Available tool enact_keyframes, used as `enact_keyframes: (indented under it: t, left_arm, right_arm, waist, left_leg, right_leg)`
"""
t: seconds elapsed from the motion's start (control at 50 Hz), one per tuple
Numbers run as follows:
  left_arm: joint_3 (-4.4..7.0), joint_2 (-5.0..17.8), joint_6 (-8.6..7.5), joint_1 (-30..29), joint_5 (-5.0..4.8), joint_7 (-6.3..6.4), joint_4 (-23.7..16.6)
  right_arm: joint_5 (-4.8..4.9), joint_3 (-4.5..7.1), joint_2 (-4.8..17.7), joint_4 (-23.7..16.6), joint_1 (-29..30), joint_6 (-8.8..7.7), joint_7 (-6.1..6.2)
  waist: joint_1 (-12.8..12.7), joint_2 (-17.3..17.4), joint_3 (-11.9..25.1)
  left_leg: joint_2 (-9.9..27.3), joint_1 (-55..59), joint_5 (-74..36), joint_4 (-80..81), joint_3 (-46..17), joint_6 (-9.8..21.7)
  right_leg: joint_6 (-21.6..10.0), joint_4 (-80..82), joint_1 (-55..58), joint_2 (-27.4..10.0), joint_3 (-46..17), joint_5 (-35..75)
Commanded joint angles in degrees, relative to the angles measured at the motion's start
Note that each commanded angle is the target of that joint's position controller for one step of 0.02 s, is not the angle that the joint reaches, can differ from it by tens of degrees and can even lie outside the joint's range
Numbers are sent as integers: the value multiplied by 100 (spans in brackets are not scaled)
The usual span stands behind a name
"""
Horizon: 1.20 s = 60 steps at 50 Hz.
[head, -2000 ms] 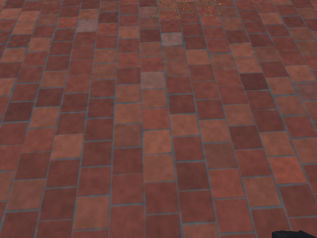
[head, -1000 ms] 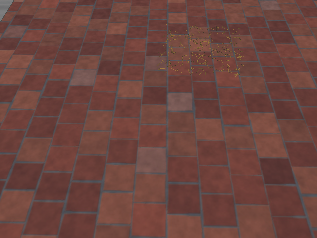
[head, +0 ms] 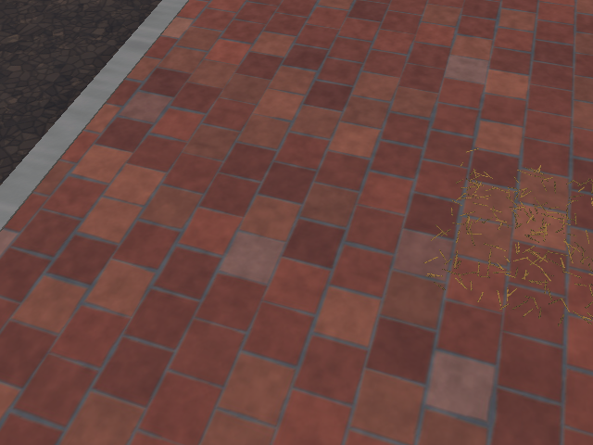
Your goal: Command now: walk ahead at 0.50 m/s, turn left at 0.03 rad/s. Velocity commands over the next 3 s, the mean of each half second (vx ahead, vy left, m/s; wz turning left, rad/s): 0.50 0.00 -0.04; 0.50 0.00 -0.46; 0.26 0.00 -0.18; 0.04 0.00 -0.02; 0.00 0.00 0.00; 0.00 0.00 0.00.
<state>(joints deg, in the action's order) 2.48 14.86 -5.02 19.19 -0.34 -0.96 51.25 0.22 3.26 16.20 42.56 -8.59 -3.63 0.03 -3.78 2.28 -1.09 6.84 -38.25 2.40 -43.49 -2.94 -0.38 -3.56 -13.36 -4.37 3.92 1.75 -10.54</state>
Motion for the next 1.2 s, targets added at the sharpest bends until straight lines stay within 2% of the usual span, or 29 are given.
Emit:
enact_keyframes:
  t: [0.02,0.08,0.14,0.18,0.2,0.22,0.24,0.26,0.28,0.3,0.32,0.4,0.54,0.64,0.7,0.72,0.74,0.76,0.78,0.8,0.82,0.84,0.86,0.94,1.04,1.08,1.14,1.18,1.2]
  left_arm:
    - [224,1031,-47,-2,-67,58,-245]
    - [232,1051,48,284,-89,68,-76]
    - [278,1155,152,285,-100,111,6]
    - [278,1187,207,78,-100,136,-23]
    - [194,1000,207,59,-32,149,-110]
    - [7,422,100,637,29,112,-254]
    - [-15,441,-22,646,-1,72,-151]
    - [133,972,-106,165,-162,24,-297]
    - [133,990,-141,-286,-215,14,-432]
    - [140,930,-134,-489,-134,30,-469]
    - [176,891,-74,-427,-71,51,-433]
    - [129,546,172,-261,-70,85,-351]
    - [75,365,124,-1416,-59,-42,-729]
    - [60,387,135,-1977,-64,-202,-1137]
    - [198,646,160,-1510,-53,-273,-1211]
    - [335,855,170,-764,-63,-260,-1048]
    - [539,1268,193,203,-80,-177,-825]
    - [708,1964,215,598,-118,-90,-787]
    - [589,1677,178,674,-119,-93,-898]
    - [480,1317,147,536,-57,-83,-896]
    - [438,1153,122,210,-60,-66,-947]
    - [386,990,128,-182,-61,-56,-1036]
    - [327,832,130,-456,-10,-38,-1144]
    - [373,991,116,-542,-17,71,-1262]
    - [359,977,135,-91,-50,163,-1066]
    - [350,982,147,90,-54,158,-939]
    - [338,936,228,233,-24,204,-804]
    - [323,896,277,29,-5,232,-825]
    - [287,796,281,-16,17,232,-879]
  right_arm:
    - [35,-5,169,-460,600,-113,-60]
    - [78,-9,217,-627,1022,-149,-147]
    - [75,35,376,-687,987,-190,-224]
    - [41,197,682,-408,-3,-202,-198]
    - [-4,325,993,-156,-973,-191,-143]
    - [-99,460,1565,-52,-1638,-152,-105]
    - [10,378,1246,33,-1834,-111,-114]
    - [39,259,952,6,-1491,-101,-109]
    - [25,209,823,-71,-1055,-94,-97]
    - [-24,164,688,-88,-704,-103,-118]
    - [-67,113,519,-112,-470,-141,-132]
    - [-75,158,603,51,-360,-275,-126]
    - [-75,196,800,397,-714,-269,22]
    - [25,258,907,662,-1035,-79,63]
    - [52,325,1118,604,-848,78,152]
    - [49,321,1126,564,-754,143,192]
    - [10,269,1036,477,-802,145,235]
    - [-173,23,326,196,-1339,-10,136]
    - [-88,-21,397,186,-1091,-262,37]
    - [154,88,765,32,-483,-420,-50]
    - [180,62,739,-57,-214,-502,-54]
    - [52,88,728,-32,-131,-514,-12]
    - [-29,143,787,-19,-179,-457,18]
    - [-112,122,537,-99,-211,-228,42]
    - [-54,-13,269,-294,722,-268,-52]
    - [-20,4,366,-377,967,-303,-96]
    - [-109,73,548,-417,933,-384,-159]
    - [-155,128,634,-248,394,-427,-163]
    - [-223,176,784,-140,-25,-453,-142]
  waist:
    - [-55,-545,-133]
    - [-155,-559,-259]
    - [34,-661,-181]
    - [630,-679,435]
    - [1031,-503,1166]
    - [962,658,2079]
    - [1027,1242,2513]
    - [1037,801,1668]
    - [903,481,991]
    - [731,171,509]
    - [516,239,335]
    - [251,259,116]
    - [650,43,-217]
    - [802,1,-379]
    - [423,273,74]
    - [-2,233,480]
    - [-419,-77,1025]
    - [-93,-1488,1694]
    - [-210,-1319,2391]
    - [-370,-991,1753]
    - [-222,-625,1159]
    - [23,-290,719]
    - [245,-360,512]
    - [479,-502,299]
    - [25,-689,145]
    - [-73,-713,4]
    - [-16,-764,90]
    - [309,-820,321]
    - [505,-687,631]
  left_leg:
    - [-189,420,-810,827,239,-37]
    - [-275,257,-653,1234,211,63]
    - [-378,468,-22,1500,224,281]
    - [-670,1955,66,1732,501,538]
    - [-306,3550,-141,1488,163,798]
    - [1168,5950,396,1493,-2159,1636]
    - [1619,6323,1083,2329,-3796,1948]
    - [1420,5691,1608,2510,-3214,1681]
    - [1196,4820,1433,2660,-2459,1508]
    - [967,3985,1038,2898,-1942,1438]
    - [773,3441,642,3090,-1567,1354]
    - [644,2748,-87,3622,-651,1417]
    - [502,3070,-428,3832,612,1056]
    - [885,4306,-1119,3342,867,909]
    - [902,4593,-3733,2150,1133,685]
    - [735,4373,-4271,1125,1313,537]
    - [495,3355,-3457,-329,1380,316]
    - [-449,726,502,-2588,1279,-95]
    - [-1032,-321,3127,-3487,37,-95]
    - [-652,-869,2749,-3630,-301,61]
    - [-395,-861,2240,-3231,-218,155]
    - [-197,-560,1924,-2681,-165,132]
    - [-57,-106,1715,-2313,-169,84]
    - [-102,377,1167,-1290,-6,-256]
    - [-377,920,-902,790,149,-330]
    - [-441,936,-1080,1141,102,-247]
    - [-571,969,-788,1567,52,15]
    - [-679,1610,-837,1858,160,234]
    - [-521,2401,-1804,1944,134,381]
  right_leg:
    - [-778,600,-302,-1359,-620,1322]
    - [-755,379,282,-1620,-725,1402]
    - [-619,-61,809,-1858,-807,2086]
    - [-419,-1212,714,-1601,-536,3650]
    - [-236,-2469,-47,-1319,-327,3224]
    - [182,-4729,-2382,-496,27,1064]
    - [237,-5744,-3361,-110,-615,-2221]
    - [147,-6161,-3913,-482,-833,-2073]
    - [99,-6000,-3972,-776,-628,-1564]
    - [124,-5617,-3802,-971,-526,-1145]
    - [147,-5290,-3444,-1147,-572,-847]
    - [354,-4747,-3188,-1251,-583,-159]
    - [344,-2663,-3206,-978,-398,1791]
    - [85,-2088,-3620,-859,-202,1101]
    - [-209,-2102,-2729,-404,306,173]
    - [-371,-1887,-1734,-143,441,270]
    - [-645,-1739,-77,-285,-112,497]
    - [-1690,-1563,2244,-1793,-2983,-31]
    - [-2122,-570,2958,-2358,-4989,-516]
    - [-1759,-455,2591,-2162,-4161,-421]
    - [-1536,-444,1773,-1921,-3390,-70]
    - [-1379,-359,878,-1699,-2819,442]
    - [-1316,-217,197,-1536,-2461,936]
    - [-1353,109,-861,-1240,-1870,1632]
    - [-934,139,-1075,-944,-1293,982]
    - [-882,6,-845,-1075,-1422,996]
    - [-673,-708,-123,-1260,-1639,1936]
    - [-462,-1355,43,-1163,-1655,2628]
    - [-257,-1988,-98,-844,-1505,2778]
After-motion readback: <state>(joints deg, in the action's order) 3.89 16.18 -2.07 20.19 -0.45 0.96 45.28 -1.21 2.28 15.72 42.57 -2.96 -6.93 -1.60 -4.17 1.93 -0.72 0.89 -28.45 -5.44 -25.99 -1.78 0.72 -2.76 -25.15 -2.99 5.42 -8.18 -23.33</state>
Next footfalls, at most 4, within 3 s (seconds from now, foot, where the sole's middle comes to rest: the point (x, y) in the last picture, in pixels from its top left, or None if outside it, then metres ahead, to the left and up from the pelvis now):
0.20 left None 0.30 0.15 -0.79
0.74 right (383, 406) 0.58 -0.11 -0.79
1.20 left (335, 282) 0.91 0.01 -0.79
1.52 right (421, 328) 0.79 -0.21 -0.79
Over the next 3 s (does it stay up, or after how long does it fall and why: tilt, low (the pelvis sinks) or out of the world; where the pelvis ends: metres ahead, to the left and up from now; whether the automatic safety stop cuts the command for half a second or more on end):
stays up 0.82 -0.08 -0.01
